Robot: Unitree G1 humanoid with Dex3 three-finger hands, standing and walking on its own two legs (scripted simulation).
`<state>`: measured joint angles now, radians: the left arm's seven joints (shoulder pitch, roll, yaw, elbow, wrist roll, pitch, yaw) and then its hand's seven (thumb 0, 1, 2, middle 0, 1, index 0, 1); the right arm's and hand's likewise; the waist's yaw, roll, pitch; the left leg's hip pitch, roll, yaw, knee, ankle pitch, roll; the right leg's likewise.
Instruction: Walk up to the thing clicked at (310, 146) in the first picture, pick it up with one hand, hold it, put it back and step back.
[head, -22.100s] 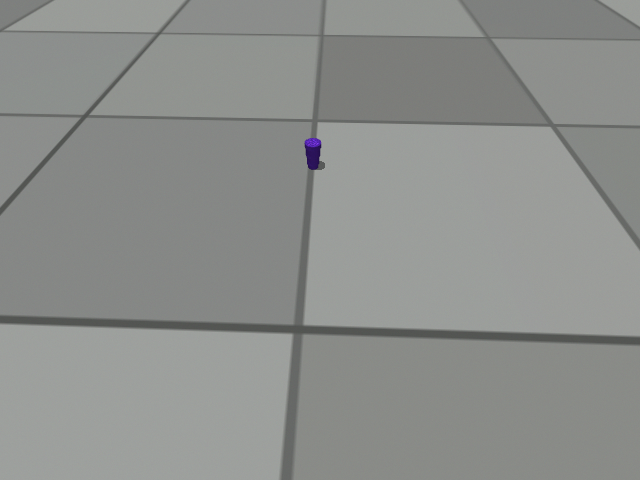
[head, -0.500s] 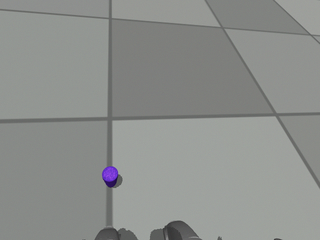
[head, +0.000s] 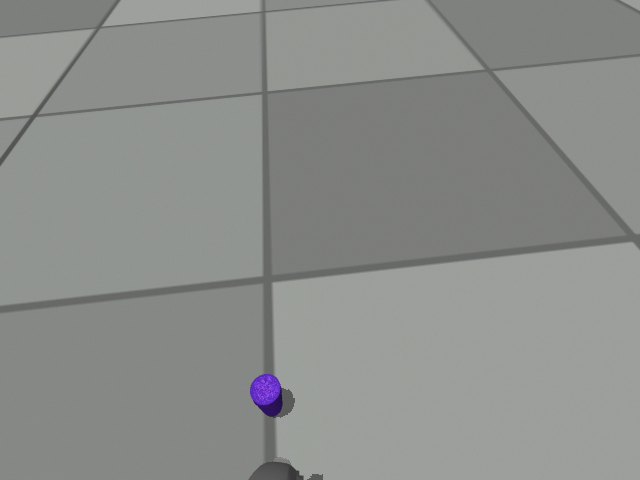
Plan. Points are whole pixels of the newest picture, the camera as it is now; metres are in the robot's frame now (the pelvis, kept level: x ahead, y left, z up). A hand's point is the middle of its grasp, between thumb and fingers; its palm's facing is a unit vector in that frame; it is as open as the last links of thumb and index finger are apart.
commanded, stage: walk up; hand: left
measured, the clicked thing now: (269, 398) +0.46 +0.20 -0.68
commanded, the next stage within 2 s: stand in 0.98 s
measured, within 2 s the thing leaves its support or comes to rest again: neither
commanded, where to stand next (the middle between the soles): +0.14 -0.02 m, yaw +3 degrees
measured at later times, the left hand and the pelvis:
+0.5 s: hand out of the picture +0.09 +0.24 -0.18, palm faces -0.04 -0.94 -0.35, open 7.4 cm; pelvis -0.04 -0.02 -0.04, yaw -1 degrees
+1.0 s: hand out of the picture -0.10 +0.35 -0.13, palm faces +0.13 -0.85 -0.50, open 7.4 cm; pelvis -0.09 +0.03 -0.01, yaw +6 degrees
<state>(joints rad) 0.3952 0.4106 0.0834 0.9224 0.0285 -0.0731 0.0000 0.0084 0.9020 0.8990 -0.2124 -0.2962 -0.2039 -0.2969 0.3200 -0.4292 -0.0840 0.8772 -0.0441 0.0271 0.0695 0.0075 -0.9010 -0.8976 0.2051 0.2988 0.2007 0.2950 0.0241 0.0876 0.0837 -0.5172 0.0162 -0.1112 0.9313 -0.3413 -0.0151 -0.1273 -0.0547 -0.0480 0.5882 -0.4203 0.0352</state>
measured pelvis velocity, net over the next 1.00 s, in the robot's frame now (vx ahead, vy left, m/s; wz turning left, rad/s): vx -0.09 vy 0.03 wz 0.10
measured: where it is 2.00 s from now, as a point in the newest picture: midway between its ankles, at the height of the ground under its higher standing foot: outside the picture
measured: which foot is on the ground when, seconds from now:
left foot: up 0.00-0.06, down 0.08-0.52, up 0.54-0.92, down 0.94-1.00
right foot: down 0.00-0.10, up 0.12-0.46, down 0.48-0.94, up 0.96-1.00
